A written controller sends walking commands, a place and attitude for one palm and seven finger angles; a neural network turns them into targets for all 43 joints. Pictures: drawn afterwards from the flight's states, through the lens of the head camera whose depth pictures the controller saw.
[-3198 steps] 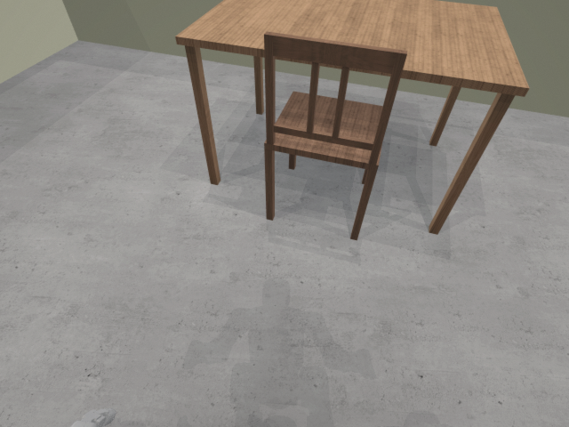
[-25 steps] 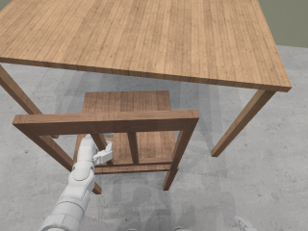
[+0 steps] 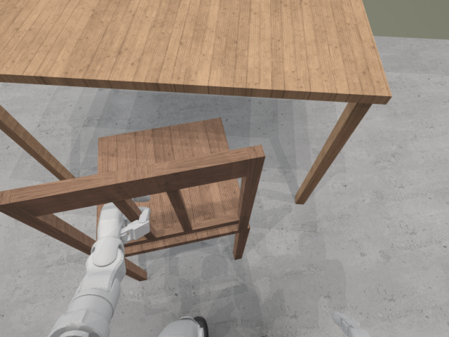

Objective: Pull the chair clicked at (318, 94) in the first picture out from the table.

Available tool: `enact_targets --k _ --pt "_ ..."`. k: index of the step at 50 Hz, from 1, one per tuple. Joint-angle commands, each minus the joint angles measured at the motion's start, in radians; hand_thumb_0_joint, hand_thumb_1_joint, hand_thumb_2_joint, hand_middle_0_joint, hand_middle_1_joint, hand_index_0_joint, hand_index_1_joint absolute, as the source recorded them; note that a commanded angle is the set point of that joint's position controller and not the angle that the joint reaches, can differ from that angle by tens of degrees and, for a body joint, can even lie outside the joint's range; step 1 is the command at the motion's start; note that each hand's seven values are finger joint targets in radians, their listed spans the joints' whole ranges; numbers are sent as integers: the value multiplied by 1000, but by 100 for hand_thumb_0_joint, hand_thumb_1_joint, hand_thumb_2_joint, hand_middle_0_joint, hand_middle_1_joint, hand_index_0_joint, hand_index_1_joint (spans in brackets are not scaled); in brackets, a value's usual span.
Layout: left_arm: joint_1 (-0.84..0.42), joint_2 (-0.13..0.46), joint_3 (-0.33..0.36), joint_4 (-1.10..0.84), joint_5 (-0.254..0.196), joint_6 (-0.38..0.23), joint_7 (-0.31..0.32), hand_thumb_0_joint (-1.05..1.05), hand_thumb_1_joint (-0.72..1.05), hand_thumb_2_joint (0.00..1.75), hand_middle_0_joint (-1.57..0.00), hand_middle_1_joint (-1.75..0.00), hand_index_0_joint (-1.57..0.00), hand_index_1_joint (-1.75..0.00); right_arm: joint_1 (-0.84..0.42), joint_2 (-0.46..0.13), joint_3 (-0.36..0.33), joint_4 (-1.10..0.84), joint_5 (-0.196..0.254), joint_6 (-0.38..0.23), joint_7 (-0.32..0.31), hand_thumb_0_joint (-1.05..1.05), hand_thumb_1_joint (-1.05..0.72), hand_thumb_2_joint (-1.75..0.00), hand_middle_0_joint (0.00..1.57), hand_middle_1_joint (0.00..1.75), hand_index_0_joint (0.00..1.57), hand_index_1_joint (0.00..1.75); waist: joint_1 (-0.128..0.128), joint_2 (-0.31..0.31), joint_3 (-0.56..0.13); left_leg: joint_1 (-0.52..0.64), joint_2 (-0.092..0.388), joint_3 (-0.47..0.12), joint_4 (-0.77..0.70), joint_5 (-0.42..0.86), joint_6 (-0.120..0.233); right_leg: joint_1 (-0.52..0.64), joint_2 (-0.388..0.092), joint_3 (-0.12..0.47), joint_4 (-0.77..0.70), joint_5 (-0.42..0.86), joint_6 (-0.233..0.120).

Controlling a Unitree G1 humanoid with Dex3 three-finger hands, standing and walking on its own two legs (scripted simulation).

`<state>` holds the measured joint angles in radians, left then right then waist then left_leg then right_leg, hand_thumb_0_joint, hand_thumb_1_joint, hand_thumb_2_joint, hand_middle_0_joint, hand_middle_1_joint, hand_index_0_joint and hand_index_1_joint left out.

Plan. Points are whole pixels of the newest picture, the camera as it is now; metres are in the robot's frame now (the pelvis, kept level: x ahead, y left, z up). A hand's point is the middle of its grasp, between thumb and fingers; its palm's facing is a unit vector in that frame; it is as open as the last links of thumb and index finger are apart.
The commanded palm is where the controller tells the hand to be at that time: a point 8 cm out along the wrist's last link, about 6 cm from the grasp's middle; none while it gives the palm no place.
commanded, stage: step backward, pulling the chair out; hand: left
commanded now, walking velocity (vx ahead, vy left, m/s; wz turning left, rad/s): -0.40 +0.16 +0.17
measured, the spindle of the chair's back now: (137, 218) +0.34 +0.20 -0.11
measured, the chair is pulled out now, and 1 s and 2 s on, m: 0.20 0.40 0.57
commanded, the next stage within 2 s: stop walking, hand still on the chair in 1.52 s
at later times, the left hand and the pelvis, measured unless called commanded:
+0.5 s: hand (157, 275) +0.22 +0.13 -0.07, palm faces +0.03 -0.99 -0.14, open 5.4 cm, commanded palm +0.20 +0.18 -0.07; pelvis -0.10 +0.00 +0.00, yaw +2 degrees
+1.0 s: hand out of the picture +0.11 +0.13 -0.07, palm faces +0.04 -0.99 -0.16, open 5.4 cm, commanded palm +0.08 +0.18 -0.07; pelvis -0.21 -0.01 +0.00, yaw +3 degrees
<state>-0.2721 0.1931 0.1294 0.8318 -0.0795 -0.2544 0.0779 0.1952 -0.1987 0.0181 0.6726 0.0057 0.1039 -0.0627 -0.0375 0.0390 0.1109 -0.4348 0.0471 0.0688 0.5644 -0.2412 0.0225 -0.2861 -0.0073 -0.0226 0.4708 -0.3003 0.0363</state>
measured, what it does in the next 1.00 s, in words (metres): walks backwards: left foot, then right foot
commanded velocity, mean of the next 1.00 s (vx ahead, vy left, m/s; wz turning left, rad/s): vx -0.38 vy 0.02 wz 0.11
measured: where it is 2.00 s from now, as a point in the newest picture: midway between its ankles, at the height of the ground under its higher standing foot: outside the picture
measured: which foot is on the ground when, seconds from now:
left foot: down 0.00-0.08, up 0.10-0.22, down 0.24-0.62, up 0.64-0.74, down 0.76-1.00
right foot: down 0.00-0.34, up 0.36-0.52, down 0.54-0.84, up 0.86-1.00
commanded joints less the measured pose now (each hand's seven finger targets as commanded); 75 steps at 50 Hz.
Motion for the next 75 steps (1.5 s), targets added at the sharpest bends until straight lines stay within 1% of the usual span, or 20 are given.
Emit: enact_targets --k 1,4,7,12,17,20,26,31,36,39,42,45,51,53,55,57,60,66,69,75 --pt "-149 216 -12 -184 75 -42 20 0 90 90 -50 -145 -50 -145 55 -181 -71 -104 20 -14 -53 0 -90 -90 20 30 20 30 -13 -31 -519 215 61 -78 66 409 -26 243 -203 108 22 930 -95" --pt "-171 236 -14 -149 70 -14 28 0 90 90 -50 -145 -50 -145 -2 -182 -66 -122 32 -6 -65 0 -90 -90 20 30 20 30 -7 -62 -437 52 -12 -91 163 -86 -38 251 -316 174 -16 1036 -117" --pt "-223 235 -25 -123 71 16 30 0 90 90 -50 -145 -50 -145 -31 -192 -64 -116 33 -1 -71 0 -90 -90 20 30 20 30 -5 -120 -359 14 -25 -136 179 -142 -38 194 -332 154 -50 895 -110" --pt "-265 148 -115 -118 62 37 22 0 90 90 -50 -145 -50 -145 -8 -216 -68 -109 40 9 -85 0 -90 -90 20 30 20 30 -20 -109 -355 150 23 -140 -81 326 -19 217 -215 41 28 820 -44" --pt "-212 51 -174 -198 56 36 3 0 90 90 -50 -145 -50 -145 -2 -197 -65 -141 14 23 -50 0 -90 -90 20 30 20 30 2 141 -506 475 174 -288 -112 955 69 -5 -50 14 202 124 -33" --pt "-177 38 -169 -228 60 42 7 0 90 90 -50 -145 -50 -145 -33 -180 -63 -155 -4 7 -19 0 -90 -90 20 30 20 30 24 253 -427 349 212 -294 -166 687 100 -60 -30 19 291 -196 -56" --pt "-198 61 -156 -202 58 17 6 0 90 90 -50 -145 -50 -145 -4 -175 -57 -113 5 -41 -26 0 -90 -90 20 30 20 30 7 109 -396 321 168 -271 -75 525 78 61 -24 19 -46 156 -48" --pt "-258 131 -121 -179 61 0 13 0 90 90 -50 -145 -50 -145 -13 -168 -68 -96 28 -52 -53 0 -90 -90 20 30 20 30 -24 -172 -436 174 0 -112 90 100 -36 141 -232 154 -88 529 -124" --pt "-270 120 -127 -106 67 14 14 0 90 90 -50 -145 -50 -145 -46 -165 -42 -67 19 -66 -70 0 -90 -90 20 30 20 30 -8 -168 -325 107 -16 -164 85 -71 -38 74 -270 124 -86 432 -130" --pt "-298 99 -149 -107 67 3 13 0 90 90 -50 -145 -50 -145 -17 -201 -50 -57 13 -74 -78 0 -90 -90 20 30 20 30 -11 -69 -319 187 82 -253 -152 414 16 66 -81 8 61 332 -31" --pt "-305 37 -193 -147 61 7 -1 0 90 90 -50 -145 -50 -145 -27 -183 -46 -74 -2 -56 -58 0 -90 -90 20 30 20 30 4 143 -429 326 181 -357 -168 676 84 -9 -23 15 241 60 -30" --pt "-261 23 -184 -157 59 23 8 0 90 90 -50 -145 -50 -145 -36 -168 -58 -84 -12 -62 -35 0 -90 -90 20 30 20 30 15 201 -382 279 239 -405 -204 505 127 -88 -9 42 348 -228 -54" --pt "-201 59 -163 -171 48 4 -7 0 90 90 -50 -145 -50 -145 -1 -180 -71 -76 4 -91 -32 0 -90 -90 20 30 20 30 5 160 -369 269 161 -321 -120 300 85 85 6 36 -75 63 -47" --pt "-164 94 -148 -183 51 0 -14 0 90 90 -50 -145 -50 -145 -15 -171 -69 -86 10 -97 -37 0 -90 -90 20 30 20 30 6 64 -348 156 74 -234 -75 140 33 165 -72 104 -154 234 -73" --pt "-196 162 -102 -207 50 3 2 0 90 90 -50 -145 -50 -145 -31 -175 -85 -107 41 -101 -44 0 -90 -90 20 30 20 30 6 -217 -361 92 -74 -95 261 -178 -55 57 -330 299 -220 194 -181" --pt "-187 126 -105 -164 52 34 10 0 90 90 -50 -145 -50 -145 -101 -178 -76 -88 28 -104 -49 0 -90 -90 20 30 20 30 45 -132 -333 11 -81 -202 540 -261 -56 1 -422 338 -198 347 -260" --pt "-237 134 -88 -175 67 46 24 0 90 90 -50 -145 -50 -145 -88 -132 -36 -65 17 -106 -46 0 -90 -90 20 30 20 30 10 -113 -383 -25 -42 -212 389 -230 -62 202 -350 167 -50 648 -196" --pt "-285 58 -163 -114 53 80 20 0 90 90 -50 -145 -50 -145 4 -167 -44 -24 23 -100 -78 0 -90 -90 20 30 20 30 -10 -236 -396 191 -17 -98 -162 61 -50 232 -244 65 38 632 -93" --pt "-331 -7 -211 -157 55 77 4 0 90 90 -50 -145 -50 -145 7 -196 -68 -56 10 -83 -70 0 -90 -90 20 30 20 30 12 41 -396 383 181 -223 -132 651 40 22 -64 -14 161 308 -10" --pt "-283 -14 -206 -175 68 77 -13 0 90 90 -50 -145 -50 -145 -26 -168 -73 -108 10 -59 -43 0 -90 -90 20 30 20 30 12 75 -346 134 150 -137 -92 330 7 154 -59 -6 138 282 -29"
